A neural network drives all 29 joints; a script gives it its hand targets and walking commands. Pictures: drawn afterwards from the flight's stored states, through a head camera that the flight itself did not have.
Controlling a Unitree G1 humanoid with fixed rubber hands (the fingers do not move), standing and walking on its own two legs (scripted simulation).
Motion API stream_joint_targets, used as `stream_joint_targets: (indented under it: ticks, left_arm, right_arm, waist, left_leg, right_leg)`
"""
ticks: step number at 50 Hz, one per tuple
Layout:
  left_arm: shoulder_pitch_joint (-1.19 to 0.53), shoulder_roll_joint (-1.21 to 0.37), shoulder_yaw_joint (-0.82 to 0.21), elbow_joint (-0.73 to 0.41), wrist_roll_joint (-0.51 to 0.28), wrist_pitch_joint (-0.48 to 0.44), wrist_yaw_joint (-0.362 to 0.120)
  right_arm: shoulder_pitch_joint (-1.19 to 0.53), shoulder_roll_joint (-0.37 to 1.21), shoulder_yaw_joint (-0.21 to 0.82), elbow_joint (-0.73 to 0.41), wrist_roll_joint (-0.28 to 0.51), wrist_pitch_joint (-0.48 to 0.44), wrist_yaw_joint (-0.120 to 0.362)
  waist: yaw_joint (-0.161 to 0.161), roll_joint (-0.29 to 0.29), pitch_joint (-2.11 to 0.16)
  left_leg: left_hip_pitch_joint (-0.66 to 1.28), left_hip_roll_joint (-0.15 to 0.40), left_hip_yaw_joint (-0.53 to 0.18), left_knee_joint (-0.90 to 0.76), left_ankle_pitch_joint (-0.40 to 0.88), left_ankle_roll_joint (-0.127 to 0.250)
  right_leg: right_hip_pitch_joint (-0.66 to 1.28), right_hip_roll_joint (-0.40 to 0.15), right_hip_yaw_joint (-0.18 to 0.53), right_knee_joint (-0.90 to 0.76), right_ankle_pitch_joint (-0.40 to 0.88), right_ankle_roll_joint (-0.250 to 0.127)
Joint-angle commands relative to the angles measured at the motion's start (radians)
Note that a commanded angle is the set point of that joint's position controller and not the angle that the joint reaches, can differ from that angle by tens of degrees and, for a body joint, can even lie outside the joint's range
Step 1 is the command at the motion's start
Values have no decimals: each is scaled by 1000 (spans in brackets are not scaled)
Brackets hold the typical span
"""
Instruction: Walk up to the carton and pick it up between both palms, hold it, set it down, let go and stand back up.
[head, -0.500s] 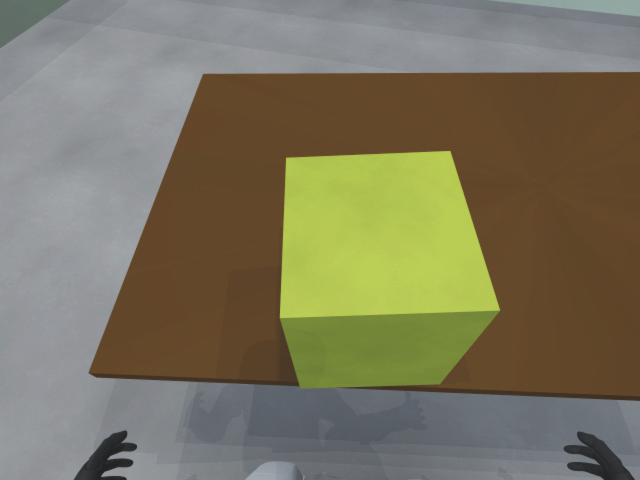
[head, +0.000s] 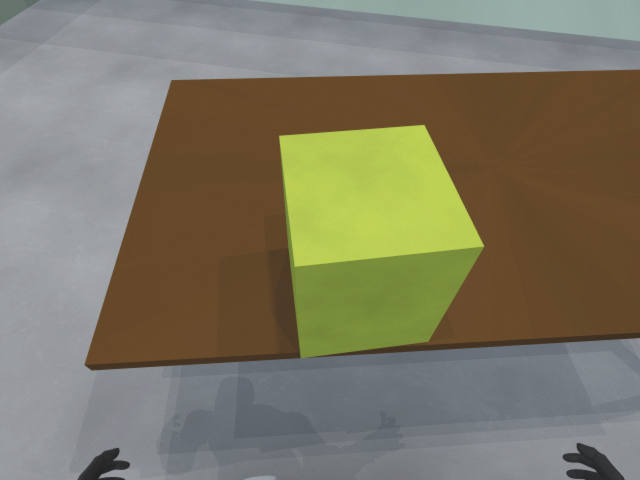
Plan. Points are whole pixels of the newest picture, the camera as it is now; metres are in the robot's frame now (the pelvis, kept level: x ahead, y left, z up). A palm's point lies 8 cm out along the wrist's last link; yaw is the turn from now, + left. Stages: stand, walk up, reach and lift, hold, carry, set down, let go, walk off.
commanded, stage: walk up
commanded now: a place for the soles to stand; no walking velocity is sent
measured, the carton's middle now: (359, 247) +0.41 -0.02 +0.02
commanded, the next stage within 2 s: none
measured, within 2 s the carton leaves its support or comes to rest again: neither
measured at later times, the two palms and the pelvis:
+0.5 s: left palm (104, 476) +0.13 +0.29 -0.09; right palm out of the picture +0.08 -0.33 -0.08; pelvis +0.01 -0.01 +0.01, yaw -1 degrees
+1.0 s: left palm (83, 457) +0.15 +0.32 -0.09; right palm out of the picture +0.09 -0.31 -0.09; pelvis +0.05 +0.00 +0.01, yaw +1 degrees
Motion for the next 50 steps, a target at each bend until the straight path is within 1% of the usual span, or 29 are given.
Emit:
stream_joint_targets:
  ticks: [1, 2, 3, 5, 6, 7, 8, 9, 11, 12, 17, 22, 24, 28, 29, 32, 33, 34, 36, 37, 38, 39, 40, 41, 42, 44, 46, 48, 50]
  left_arm:
    - [-37, 223, 59, -61, 10, -49, 12]
    - [-65, 221, 53, -69, 0, -48, 7]
    - [-91, 196, 44, -74, -4, -47, 3]
    - [-127, 177, 34, -71, -6, -43, 4]
    - [-122, 158, 26, -73, -11, -39, 2]
    - [-96, 138, 23, -73, -19, -35, -2]
    - [-79, 156, 30, -57, -21, -27, -6]
    - [-56, 167, 35, -44, -21, -27, -4]
    - [-83, 170, 32, -27, -12, -36, -4]
    - [-93, 169, 29, -21, -16, -40, -4]
    - [-115, 167, 24, 9, -22, -44, 3]
    - [-131, 169, 16, 33, -27, -36, 6]
    - [-134, 163, 10, 45, -29, -33, 5]
    - [-152, 164, 7, 64, -27, -34, 6]
    - [-99, 197, 10, 51, -22, -53, 9]
    - [-46, 253, 28, 54, -11, -61, 8]
    - [-59, 261, 33, 42, -11, -62, 9]
    - [-68, 254, 28, 29, -12, -62, 9]
    - [-100, 210, 11, 3, -16, -61, 11]
    - [-114, 181, 3, -13, -28, -61, 12]
    - [-116, 167, 2, -27, -31, -60, 12]
    - [-109, 158, 3, -29, -23, -57, 21]
    - [-112, 178, 8, -37, -17, -57, 25]
    - [-91, 171, 9, -41, -23, -57, 23]
    - [-61, 159, 11, -44, -31, -59, 18]
    - [-26, 138, 9, -47, -35, -52, 6]
    - [-35, 123, 4, -58, -33, -44, 3]
    - [-46, 119, 6, -57, -31, -40, 9]
    - [2, 124, 14, -29, -31, -44, 20]
  right_arm:
    - [-10, -125, -20, -59, 19, 1, -1]
    - [-23, -165, -30, -40, 20, 0, -8]
    - [-13, -163, -28, -27, 21, -5, -4]
    - [50, -142, -19, 4, 20, -25, -3]
    - [55, -166, -23, 12, 10, -37, -9]
    - [21, -204, -25, 6, 6, -46, -13]
    - [1, -229, -26, 9, 8, -48, -13]
    - [-11, -241, -26, 14, 13, -45, -10]
    - [-39, -202, -9, 33, 15, -42, -8]
    - [-37, -191, -2, 42, 17, -44, -8]
    - [-23, -178, 7, 81, 14, -52, -11]
    - [-35, -178, 9, 105, 20, -52, -17]
    - [-51, -186, 10, 111, 17, -50, -18]
    - [-59, -175, 13, 129, 17, -45, -19]
    - [-39, -200, -3, 126, 15, -34, -5]
    - [-75, -156, 6, 97, 2, -24, 9]
    - [-66, -156, 2, 98, -2, -24, 13]
    - [-55, -166, -1, 96, -4, -28, 15]
    - [-1, -161, -11, 104, -5, -44, 15]
    - [33, -197, -25, 112, -10, -51, 9]
    - [76, -255, -42, 116, -3, -52, 10]
    - [104, -288, -52, 113, 7, -53, 9]
    - [131, -293, -57, 115, 13, -49, 10]
    - [122, -273, -53, 100, 19, -47, 6]
    - [103, -254, -46, 82, 17, -44, 2]
    - [72, -225, -40, 53, 20, -44, -7]
    - [64, -206, -34, 24, 17, -36, -9]
    - [53, -203, -26, 3, 19, -25, -10]
    - [0, -191, -20, -15, 30, -7, -11]
  waist:
    - [6, -109, -75]
    - [26, -99, -46]
    - [9, -77, -14]
    - [-31, -141, -14]
    - [-34, -87, -33]
    - [-12, -23, -67]
    - [5, 8, -79]
    - [21, 18, -68]
    - [18, -14, -20]
    - [7, 20, -25]
    - [7, -5, -108]
    - [6, 1, -131]
    - [6, 31, -130]
    - [-1, 6, -136]
    - [18, 47, -158]
    - [35, -99, -37]
    - [32, -132, -10]
    - [24, -125, 1]
    - [-11, -77, -19]
    - [-23, 13, -55]
    - [-42, 117, -96]
    - [-55, 208, -82]
    - [-54, 144, -47]
    - [-41, 100, -22]
    - [-23, 98, -32]
    - [-5, 122, -52]
    - [-10, 150, -82]
    - [-5, 124, -129]
    - [33, 121, -150]
  left_leg:
    - [-154, -33, -19, 66, -180, 0]
    - [-27, -16, -82, 146, -258, 12]
    - [-7, -11, -90, 88, -255, 17]
    - [53, -19, -56, -80, -21, 16]
    - [123, -2, -94, -148, 108, 24]
    - [139, 63, -208, -197, 137, 54]
    - [109, 117, -284, -221, -4, 86]
    - [35, 130, -293, -234, -108, 104]
    - [-26, 57, -194, -201, -71, 62]
    - [-6, 27, -151, -189, -20, 45]
    - [101, 37, -130, -165, 206, 38]
    - [128, 54, -130, -183, 269, 42]
    - [137, 55, -131, -185, 285, 44]
    - [159, 56, -119, -192, 288, 39]
    - [125, 4, -91, -128, 105, 62]
    - [-96, -64, -14, -20, -112, 39]
    - [-110, -55, -35, -3, -154, 38]
    - [-100, -44, -45, -30, -162, 40]
    - [52, -42, -65, -155, 71, 52]
    - [166, 24, -158, -183, 230, 80]
    - [290, 140, -316, -229, 249, 146]
    - [319, 285, -474, -257, 383, 255]
    - [263, 314, -505, -273, 431, 308]
    - [259, 275, -435, -259, 511, 289]
    - [258, 234, -360, -240, 585, 254]
    - [255, 173, -254, -212, 667, 202]
    - [226, 138, -202, -170, 747, 183]
    - [167, 125, -184, -121, 676, 156]
    - [74, 70, -152, -25, 504, 100]
  right_leg:
    - [63, -284, 359, -261, -31, -139]
    - [-131, -327, 359, -225, -31, -208]
    - [-140, -281, 272, -190, 19, -195]
    - [-125, -170, 139, -118, 162, -113]
    - [-148, -140, 120, -65, 235, -75]
    - [-166, -87, 84, -16, 186, -36]
    - [-160, -63, 78, -23, 46, -25]
    - [-107, -61, 82, -50, -73, -33]
    - [-66, -94, 135, -126, -27, -63]
    - [-76, -110, 148, -132, 36, -69]
    - [-30, -115, 110, -127, 222, -51]
    - [1, -111, 92, -117, 284, -39]
    - [-2, -113, 92, -131, 287, -39]
    - [0, -117, 92, -146, 290, -38]
    - [42, -117, 103, -125, 121, -56]
    - [68, -252, 279, -201, 16, -148]
    - [44, -282, 296, -204, 36, -168]
    - [32, -277, 273, -182, 98, -168]
    - [-32, -199, 171, -57, 316, -118]
    - [-119, -119, 84, 61, 310, -66]
    - [-239, -13, -19, 218, 111, -26]
    - [-330, 21, -50, 355, -236, -3]
    - [-337, 2, -7, 429, -303, -1]
    - [-344, -12, 10, 452, -271, -9]
    - [-319, -24, 10, 415, -236, -15]
    - [-282, -36, -28, 327, -127, -7]
    - [-199, -28, -63, 222, -43, 2]
    - [-78, -25, -71, 105, 37, -11]
    - [84, -17, -79, -72, 273, -34]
